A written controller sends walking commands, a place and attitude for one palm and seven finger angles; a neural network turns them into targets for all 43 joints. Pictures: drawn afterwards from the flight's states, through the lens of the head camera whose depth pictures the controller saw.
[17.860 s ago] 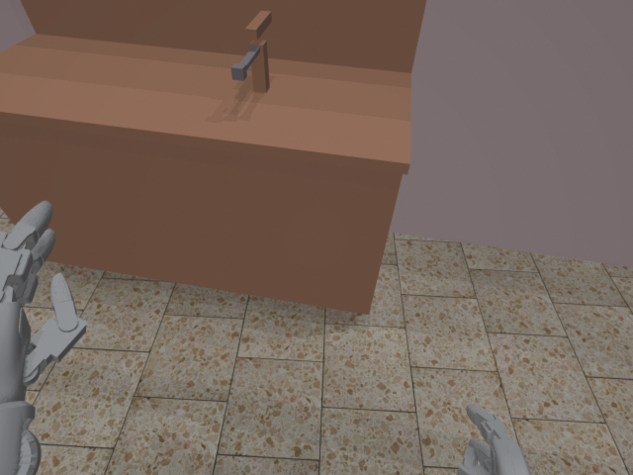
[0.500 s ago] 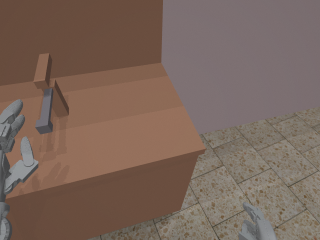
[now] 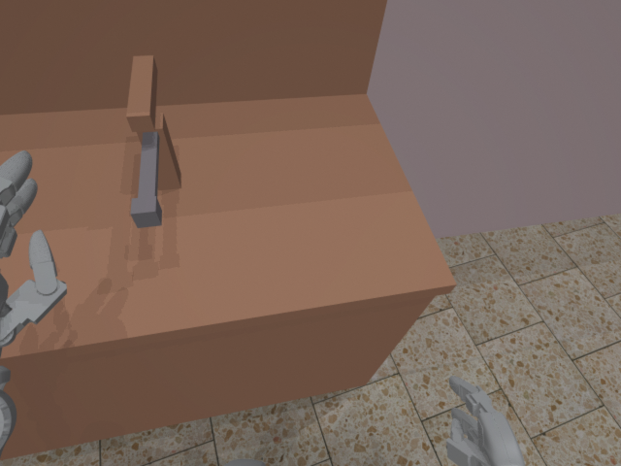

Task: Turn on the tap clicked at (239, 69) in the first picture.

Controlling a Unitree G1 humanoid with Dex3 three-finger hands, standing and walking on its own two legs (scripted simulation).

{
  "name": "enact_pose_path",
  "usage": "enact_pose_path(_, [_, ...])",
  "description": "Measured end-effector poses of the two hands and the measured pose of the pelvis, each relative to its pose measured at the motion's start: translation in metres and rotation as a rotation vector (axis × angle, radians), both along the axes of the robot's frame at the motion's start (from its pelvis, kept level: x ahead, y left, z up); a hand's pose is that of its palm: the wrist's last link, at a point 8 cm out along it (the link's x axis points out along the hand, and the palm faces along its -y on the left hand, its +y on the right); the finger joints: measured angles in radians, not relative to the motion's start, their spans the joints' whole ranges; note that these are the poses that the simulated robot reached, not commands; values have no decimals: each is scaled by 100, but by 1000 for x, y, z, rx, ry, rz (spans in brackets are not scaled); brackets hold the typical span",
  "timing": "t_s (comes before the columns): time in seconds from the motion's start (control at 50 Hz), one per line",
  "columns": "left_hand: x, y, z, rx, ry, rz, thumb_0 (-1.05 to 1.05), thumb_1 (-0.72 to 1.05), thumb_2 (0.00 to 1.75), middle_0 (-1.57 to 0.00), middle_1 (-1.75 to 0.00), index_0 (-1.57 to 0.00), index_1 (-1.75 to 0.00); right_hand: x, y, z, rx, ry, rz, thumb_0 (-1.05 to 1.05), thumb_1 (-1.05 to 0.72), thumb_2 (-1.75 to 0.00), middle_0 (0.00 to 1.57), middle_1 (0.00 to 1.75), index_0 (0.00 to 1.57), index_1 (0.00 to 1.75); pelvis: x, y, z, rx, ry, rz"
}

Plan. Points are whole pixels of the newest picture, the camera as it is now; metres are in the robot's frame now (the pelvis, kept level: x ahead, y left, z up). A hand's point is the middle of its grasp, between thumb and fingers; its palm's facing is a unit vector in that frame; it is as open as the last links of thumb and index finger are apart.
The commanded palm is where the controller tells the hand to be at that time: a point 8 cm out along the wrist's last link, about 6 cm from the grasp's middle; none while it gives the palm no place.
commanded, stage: come to a stop and stand still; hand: left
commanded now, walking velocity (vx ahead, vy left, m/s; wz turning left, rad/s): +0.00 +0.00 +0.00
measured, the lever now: (146, 212) +0.37 +0.25 +0.09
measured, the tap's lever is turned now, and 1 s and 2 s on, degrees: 0 0 0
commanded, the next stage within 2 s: look again from close up in 0.36 s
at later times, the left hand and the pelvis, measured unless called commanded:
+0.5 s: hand (56, 298) +0.22 +0.25 +0.16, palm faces +0.34 -0.86 -0.39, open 7.4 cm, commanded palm +0.16 +0.29 +0.18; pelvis -0.01 +0.01 +0.00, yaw -1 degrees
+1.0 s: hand (79, 307) +0.21 +0.23 +0.16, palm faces +0.33 -0.87 -0.37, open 7.4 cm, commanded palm +0.16 +0.27 +0.18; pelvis -0.01 -0.01 +0.01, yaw -2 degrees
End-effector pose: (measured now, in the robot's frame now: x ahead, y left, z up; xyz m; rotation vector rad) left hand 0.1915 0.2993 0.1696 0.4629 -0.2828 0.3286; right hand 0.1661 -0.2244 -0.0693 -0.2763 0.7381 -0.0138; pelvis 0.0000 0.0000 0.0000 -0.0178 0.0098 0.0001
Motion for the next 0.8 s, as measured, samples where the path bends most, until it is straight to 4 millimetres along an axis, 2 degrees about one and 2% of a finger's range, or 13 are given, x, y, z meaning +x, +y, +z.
enact_pose_path(0.14, [-6, 1, 15, 35, -52, -36, 1, 89, 90, -21, -31, -21, -30, 14, 22, 9, 34, -65, 6, 1, -90, -90, 20, 30, 20, 30, -3, 11, 0, -9, 0, -6])
enact_pose_path(0.32, [-11, 5, 7, 10, 1, -17, 1, 89, 90, -21, -31, -21, -30, 10, 33, 10, 48, -71, -7, 1, -90, -90, 20, 30, 20, 30, -8, 16, 2, -12, -10, -15])
enact_pose_path(0.58, [-12, -11, 9, 3, 13, -42, 1, 89, 90, -21, -31, -21, -30, -10, 11, 9, 19, -46, -66, 1, -90, -90, 20, 30, 20, 30, -10, 9, 4, -12, -23, -22])
enact_pose_path(0.8, [-15, -22, 8, -5, 33, -51, 1, 89, 90, -21, -31, -21, -30, -16, -7, 11, 9, -59, -105, 1, -90, -90, 20, 30, 20, 30, -10, 0, 5, -12, -30, -24])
